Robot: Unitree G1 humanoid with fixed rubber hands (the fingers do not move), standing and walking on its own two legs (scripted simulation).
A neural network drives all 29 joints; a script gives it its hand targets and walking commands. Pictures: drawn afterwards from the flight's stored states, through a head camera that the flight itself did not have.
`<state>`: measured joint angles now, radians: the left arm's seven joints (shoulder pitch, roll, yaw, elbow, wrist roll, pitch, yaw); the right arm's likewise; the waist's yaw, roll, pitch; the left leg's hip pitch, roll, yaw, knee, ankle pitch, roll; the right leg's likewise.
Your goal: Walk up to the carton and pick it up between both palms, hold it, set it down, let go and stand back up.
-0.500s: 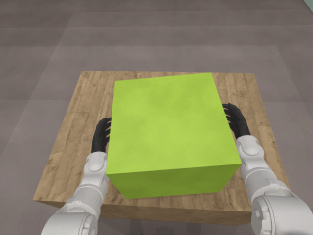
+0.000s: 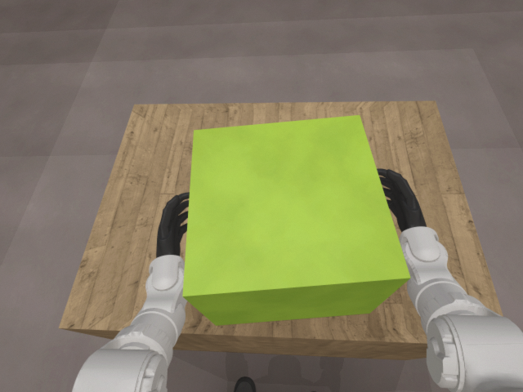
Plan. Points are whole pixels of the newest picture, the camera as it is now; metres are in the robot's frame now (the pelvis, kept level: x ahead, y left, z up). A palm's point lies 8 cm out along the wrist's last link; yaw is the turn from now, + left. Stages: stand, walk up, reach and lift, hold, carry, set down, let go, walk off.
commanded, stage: set down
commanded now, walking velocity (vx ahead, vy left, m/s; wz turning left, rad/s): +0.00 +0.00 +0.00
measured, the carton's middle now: (284, 224) +0.42 +0.01 -0.08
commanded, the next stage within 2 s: none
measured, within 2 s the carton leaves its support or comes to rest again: neither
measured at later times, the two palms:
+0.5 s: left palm (171, 248) +0.34 +0.20 -0.04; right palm (406, 221) +0.41 -0.18 -0.02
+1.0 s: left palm (171, 248) +0.34 +0.20 -0.04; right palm (406, 221) +0.41 -0.18 -0.02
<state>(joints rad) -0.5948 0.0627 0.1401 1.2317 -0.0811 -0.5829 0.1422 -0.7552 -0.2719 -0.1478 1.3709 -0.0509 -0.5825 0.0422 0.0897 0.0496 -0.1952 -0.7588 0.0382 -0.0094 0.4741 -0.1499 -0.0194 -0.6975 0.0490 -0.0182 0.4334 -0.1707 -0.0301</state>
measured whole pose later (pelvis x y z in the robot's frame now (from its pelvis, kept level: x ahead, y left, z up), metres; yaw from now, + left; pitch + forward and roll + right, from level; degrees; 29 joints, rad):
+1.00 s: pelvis -0.01 +0.00 -0.01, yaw -1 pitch +26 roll -1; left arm -0.62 0.05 0.34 1.24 0.08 -0.64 0.11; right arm -0.84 -0.26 -0.34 1.47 -0.22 -0.66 0.06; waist 0.08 0.03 -0.19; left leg -0.83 0.05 0.02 0.55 -0.17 -0.01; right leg -0.79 0.04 -0.02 0.54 -0.20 -0.03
